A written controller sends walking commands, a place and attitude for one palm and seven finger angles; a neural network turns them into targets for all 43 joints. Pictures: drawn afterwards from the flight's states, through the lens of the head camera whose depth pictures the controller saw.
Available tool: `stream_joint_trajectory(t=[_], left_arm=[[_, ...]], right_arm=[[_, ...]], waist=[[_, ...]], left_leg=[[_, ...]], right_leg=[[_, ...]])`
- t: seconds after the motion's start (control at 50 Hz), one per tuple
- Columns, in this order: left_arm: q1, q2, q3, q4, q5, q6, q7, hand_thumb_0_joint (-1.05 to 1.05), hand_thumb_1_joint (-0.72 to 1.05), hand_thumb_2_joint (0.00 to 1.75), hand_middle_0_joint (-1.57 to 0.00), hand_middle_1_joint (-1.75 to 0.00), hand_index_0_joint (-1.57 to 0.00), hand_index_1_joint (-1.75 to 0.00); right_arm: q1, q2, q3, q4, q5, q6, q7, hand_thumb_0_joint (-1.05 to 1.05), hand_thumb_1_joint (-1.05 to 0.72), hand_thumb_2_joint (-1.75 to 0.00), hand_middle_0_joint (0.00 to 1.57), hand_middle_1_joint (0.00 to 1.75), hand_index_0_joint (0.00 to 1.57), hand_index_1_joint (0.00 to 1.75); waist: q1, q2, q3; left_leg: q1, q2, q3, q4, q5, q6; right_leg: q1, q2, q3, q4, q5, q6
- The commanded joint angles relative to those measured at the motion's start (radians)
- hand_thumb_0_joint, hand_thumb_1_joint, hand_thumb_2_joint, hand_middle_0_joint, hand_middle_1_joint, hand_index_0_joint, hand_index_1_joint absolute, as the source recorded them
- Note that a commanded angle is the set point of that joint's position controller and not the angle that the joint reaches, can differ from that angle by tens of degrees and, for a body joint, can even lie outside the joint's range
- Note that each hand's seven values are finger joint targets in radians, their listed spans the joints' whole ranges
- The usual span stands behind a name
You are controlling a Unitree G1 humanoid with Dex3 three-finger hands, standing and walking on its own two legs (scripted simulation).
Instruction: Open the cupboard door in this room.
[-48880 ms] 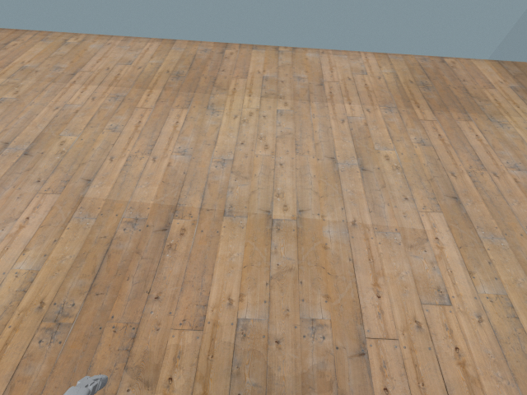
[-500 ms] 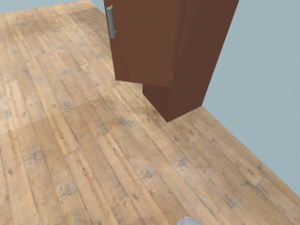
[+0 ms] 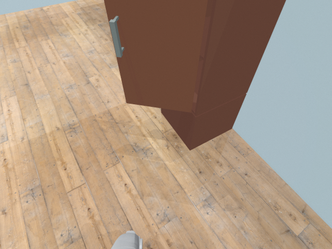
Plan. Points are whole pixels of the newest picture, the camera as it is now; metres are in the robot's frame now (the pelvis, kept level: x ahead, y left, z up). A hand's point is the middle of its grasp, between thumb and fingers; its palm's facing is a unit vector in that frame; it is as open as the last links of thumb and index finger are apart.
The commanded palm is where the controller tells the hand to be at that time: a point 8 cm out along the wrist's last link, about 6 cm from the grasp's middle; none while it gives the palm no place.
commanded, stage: take the last steps up to it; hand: left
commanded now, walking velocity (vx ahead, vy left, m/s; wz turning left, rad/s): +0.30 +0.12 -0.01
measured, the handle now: (118, 37) +0.87 +0.25 +0.05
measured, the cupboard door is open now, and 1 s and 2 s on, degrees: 49 49 49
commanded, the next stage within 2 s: come to a stop and stand still in 0.54 s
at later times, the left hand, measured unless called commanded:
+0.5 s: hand (83, 202) +0.26 +0.28 -0.17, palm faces +0.00 -0.99 -0.17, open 7.4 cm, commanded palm none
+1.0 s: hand (91, 175) +0.37 +0.29 -0.20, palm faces -0.01 -0.98 -0.21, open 7.3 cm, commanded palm none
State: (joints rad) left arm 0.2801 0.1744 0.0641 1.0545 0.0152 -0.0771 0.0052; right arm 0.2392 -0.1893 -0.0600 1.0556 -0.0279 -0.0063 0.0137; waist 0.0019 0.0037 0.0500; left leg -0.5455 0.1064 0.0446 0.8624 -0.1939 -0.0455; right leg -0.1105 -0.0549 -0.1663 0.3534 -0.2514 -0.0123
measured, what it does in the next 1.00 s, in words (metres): walks ahead: left foot, then right foot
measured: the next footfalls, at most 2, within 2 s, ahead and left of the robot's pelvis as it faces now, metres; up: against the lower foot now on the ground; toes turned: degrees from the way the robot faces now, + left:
left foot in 0.18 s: +0.20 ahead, +0.17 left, +0.00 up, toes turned +6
right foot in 0.66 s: +0.32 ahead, -0.03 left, +0.00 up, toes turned -10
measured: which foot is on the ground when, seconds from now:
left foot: up 0.00-0.16, down 0.18-0.68, up 0.70-0.96, down 0.98-1.00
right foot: down 0.00-0.18, up 0.20-0.64, down 0.66-0.98, up 1.00-1.00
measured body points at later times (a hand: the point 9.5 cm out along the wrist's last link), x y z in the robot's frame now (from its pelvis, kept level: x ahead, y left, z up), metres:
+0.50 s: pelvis +0.18 +0.10 +0.00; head +0.21 +0.11 +0.45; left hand +0.26 +0.33 -0.16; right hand +0.18 -0.14 -0.15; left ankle +0.16 +0.17 -0.75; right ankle +0.23 -0.03 -0.69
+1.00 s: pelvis +0.28 +0.11 -0.02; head +0.32 +0.12 +0.43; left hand +0.37 +0.34 -0.18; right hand +0.31 -0.13 -0.17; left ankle +0.33 +0.22 -0.75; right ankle +0.28 -0.02 -0.74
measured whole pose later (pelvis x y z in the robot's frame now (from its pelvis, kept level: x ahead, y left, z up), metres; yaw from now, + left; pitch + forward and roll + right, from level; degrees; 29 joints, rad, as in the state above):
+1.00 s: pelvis +0.28 +0.11 -0.02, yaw -4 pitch -1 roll -1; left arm 0.16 0.19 0.06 1.02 0.01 0.03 0.03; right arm 0.20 -0.16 -0.05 1.05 -0.02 0.02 -0.03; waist -0.01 -0.02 0.08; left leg -0.32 0.03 0.06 0.60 -0.22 0.00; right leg -0.28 -0.06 -0.10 0.63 -0.34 0.01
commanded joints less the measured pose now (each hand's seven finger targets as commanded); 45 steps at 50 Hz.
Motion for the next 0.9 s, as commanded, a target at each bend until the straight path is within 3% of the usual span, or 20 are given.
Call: stream_joint_trajectory(t=[0.0,0.06,0.1,0.12,0.14,0.16,0.18,0.2,0.26,0.3,0.42,0.56,0.6,0.62,0.64,0.66,0.68,0.72,0.78,0.88], left_arm=[[0.090,0.132,0.013,0.002,0.011,-0.012,0.000,0.00,0.90,0.90,-0.20,-0.30,-0.20,-0.30],[0.092,0.158,0.017,0.011,0.014,-0.001,0.002,0.00,0.90,0.90,-0.20,-0.30,-0.20,-0.30],[0.078,0.166,0.023,0.013,0.013,0.007,0.002,0.00,0.90,0.90,-0.20,-0.30,-0.20,-0.30],[0.067,0.154,0.022,0.009,0.011,0.012,0.001,0.00,0.90,0.90,-0.20,-0.30,-0.20,-0.30],[0.096,0.107,0.013,-0.004,0.005,0.016,-0.004,0.00,0.90,0.90,-0.20,-0.30,-0.20,-0.30],[0.108,0.062,0.000,-0.031,-0.002,0.014,-0.008,0.00,0.90,0.90,-0.20,-0.30,-0.20,-0.30],[0.041,0.069,-0.003,-0.057,0.001,0.014,-0.004,0.00,0.90,0.90,-0.20,-0.30,-0.20,-0.30],[-0.002,0.075,-0.003,-0.057,-0.001,0.015,-0.003,0.00,0.90,0.90,-0.20,-0.30,-0.20,-0.30],[0.022,0.047,0.001,-0.026,0.008,0.035,-0.013,0.00,0.90,0.90,-0.20,-0.30,-0.20,-0.30],[0.061,0.033,0.000,-0.019,0.010,0.047,-0.016,0.00,0.90,0.90,-0.20,-0.30,-0.20,-0.30],[-0.028,0.026,0.000,-0.065,0.010,0.062,-0.017,0.00,0.90,0.90,-0.20,-0.30,-0.20,-0.30],[-0.139,0.027,-0.017,-0.111,0.009,0.055,-0.012,0.00,0.90,0.90,-0.20,-0.30,-0.20,-0.30],[-0.093,0.045,-0.011,-0.099,0.010,0.048,-0.011,0.00,0.90,0.90,-0.20,-0.30,-0.20,-0.30],[-0.015,0.067,-0.005,-0.075,0.010,0.040,-0.010,0.00,0.90,0.90,-0.20,-0.30,-0.20,-0.30],[0.091,0.125,0.007,-0.040,0.011,0.028,0.000,0.00,0.90,0.90,-0.20,-0.30,-0.20,-0.30],[0.166,0.195,0.016,-0.013,0.003,0.022,0.011,0.00,0.90,0.90,-0.20,-0.30,-0.20,-0.30],[0.150,0.196,0.003,-0.017,-0.008,0.023,0.021,0.00,0.90,0.90,-0.20,-0.30,-0.20,-0.30],[0.001,0.148,-0.004,-0.057,0.001,0.038,0.041,0.00,0.90,0.90,-0.20,-0.30,-0.20,-0.30],[-0.067,0.147,-0.002,-0.071,-0.001,0.051,0.041,0.00,0.90,0.90,-0.20,-0.30,-0.20,-0.30],[-0.087,0.161,0.022,-0.077,0.003,0.075,0.041,0.00,0.90,0.90,-0.20,-0.30,-0.20,-0.30]], right_arm=[[-0.062,0.002,0.008,-0.086,0.006,-0.018,0.028,0.00,-0.90,-0.90,0.20,0.30,0.20,0.30],[-0.108,-0.023,0.006,-0.112,0.006,-0.028,0.033,0.00,-0.90,-0.90,0.20,0.30,0.20,0.30],[-0.052,-0.055,-0.002,-0.099,0.005,-0.037,0.027,0.00,-0.90,-0.90,0.20,0.30,0.20,0.30],[0.062,-0.093,-0.010,-0.067,0.001,-0.044,0.018,0.00,-0.90,-0.90,0.20,0.30,0.20,0.30],[0.204,-0.191,-0.033,-0.036,-0.012,-0.052,0.004,0.00,-0.90,-0.90,0.20,0.30,0.20,0.30],[0.304,-0.272,-0.052,-0.014,-0.012,-0.050,-0.013,0.00,-0.90,-0.90,0.20,0.30,0.20,0.30],[0.296,-0.268,-0.045,-0.018,-0.005,-0.041,-0.026,0.00,-0.90,-0.90,0.20,0.30,0.20,0.30],[0.230,-0.221,-0.033,-0.034,-0.003,-0.046,-0.031,0.00,-0.90,-0.90,0.20,0.30,0.20,0.30],[0.083,-0.110,0.004,-0.075,0.002,-0.065,-0.038,0.00,-0.90,-0.90,0.20,0.30,0.20,0.30],[0.076,-0.093,0.011,-0.062,0.005,-0.075,-0.040,0.00,-0.90,-0.90,0.20,0.30,0.20,0.30],[0.123,-0.078,0.011,-0.036,0.002,-0.077,-0.040,0.00,-0.90,-0.90,0.20,0.30,0.20,0.30],[0.195,-0.089,0.018,0.022,-0.005,-0.061,-0.042,0.00,-0.90,-0.90,0.20,0.30,0.20,0.30],[0.197,-0.078,0.023,0.033,-0.003,-0.054,-0.043,0.00,-0.90,-0.90,0.20,0.30,0.20,0.30],[0.187,-0.075,0.027,0.033,0.005,-0.055,-0.043,0.00,-0.90,-0.90,0.20,0.30,0.20,0.30],[0.180,-0.052,0.028,0.021,0.016,-0.058,-0.044,0.00,-0.90,-0.90,0.20,0.30,0.20,0.30],[0.196,-0.039,0.029,0.003,0.025,-0.052,-0.042,0.00,-0.90,-0.90,0.20,0.30,0.20,0.30],[0.167,-0.045,0.031,0.003,0.031,-0.035,-0.048,0.00,-0.90,-0.90,0.20,0.30,0.20,0.30],[0.126,-0.007,0.033,0.004,0.032,-0.006,-0.054,0.00,-0.90,-0.90,0.20,0.30,0.20,0.30],[0.148,0.010,0.026,0.022,0.037,0.026,-0.049,0.00,-0.90,-0.90,0.20,0.30,0.20,0.30],[0.128,-0.004,0.006,0.007,0.021,0.044,-0.042,0.00,-0.90,-0.90,0.20,0.30,0.20,0.30]], waist=[[0.035,-0.159,0.030],[0.039,-0.176,0.045],[-0.006,-0.131,0.034],[-0.061,-0.056,-0.016],[-0.107,0.156,-0.129],[-0.127,0.356,-0.213],[-0.130,0.247,-0.200],[-0.102,0.162,-0.160],[-0.020,0.106,-0.036],[0.010,0.111,-0.030],[0.014,0.036,-0.005],[-0.017,0.074,0.006],[0.010,0.050,0.002],[0.045,0.017,-0.030],[0.079,-0.088,-0.103],[0.079,-0.208,-0.156],[0.077,-0.143,-0.162],[0.034,-0.147,-0.092],[-0.006,-0.137,-0.112],[-0.011,-0.151,-0.092]], left_leg=[[0.024,-0.017,0.046,-0.156,0.041,0.001],[0.097,-0.038,0.054,-0.241,-0.004,0.021],[0.271,-0.066,0.077,-0.336,0.009,0.032],[0.438,-0.078,0.074,-0.388,-0.009,0.042],[0.634,0.073,-0.104,-0.423,-0.014,0.093],[0.753,0.266,-0.395,-0.529,0.032,0.186],[0.735,0.308,-0.417,-0.561,0.087,0.242],[0.644,0.282,-0.369,-0.568,0.108,0.240],[0.405,0.203,-0.180,-0.632,0.144,0.200],[0.380,0.168,-0.113,-0.661,0.193,0.188],[0.428,0.166,-0.058,-0.693,0.280,0.219],[0.458,0.156,-0.017,-0.583,0.420,0.202],[0.421,0.122,0.001,-0.494,0.381,0.169],[0.368,0.081,0.033,-0.389,0.371,0.131],[0.204,0.013,0.068,-0.228,0.246,0.080],[0.063,-0.097,0.111,-0.044,-0.189,0.022],[0.120,-0.076,0.023,0.063,-0.458,0.010],[0.128,-0.043,-0.039,0.066,-0.401,0.010],[0.207,-0.061,-0.010,-0.042,-0.308,-0.004],[0.256,-0.086,0.027,-0.211,-0.128,-0.017]], right_leg=[[-0.012,-0.258,0.130,-0.145,0.279,-0.107],[-0.015,-0.276,0.143,-0.116,0.222,-0.094],[-0.093,-0.261,0.126,-0.030,0.190,-0.075],[-0.146,-0.209,0.072,0.128,0.219,-0.055],[-0.267,-0.101,-0.002,0.399,0.044,-0.015],[-0.449,0.020,-0.009,0.710,-0.350,0.014],[-0.527,-0.005,0.107,0.873,-0.344,-0.012],[-0.548,-0.046,0.134,0.952,-0.268,-0.018],[-0.483,-0.092,0.166,0.913,-0.096,-0.002],[-0.457,-0.078,0.151,0.859,-0.048,0.004],[-0.472,-0.074,0.139,0.624,0.040,0.016],[-0.297,-0.015,0.073,0.324,0.002,-0.013],[-0.169,0.010,0.059,0.205,0.041,-0.025],[-0.024,0.006,0.075,0.137,0.144,-0.033],[0.193,-0.120,0.243,0.150,0.431,-0.083],[0.307,-0.341,0.457,0.087,0.734,-0.209],[0.196,-0.423,0.465,0.028,0.852,-0.290],[0.068,-0.339,0.341,0.051,0.965,-0.260],[-0.001,-0.260,0.209,0.052,0.903,-0.194],[-0.057,-0.225,0.190,0.104,0.703,-0.145]])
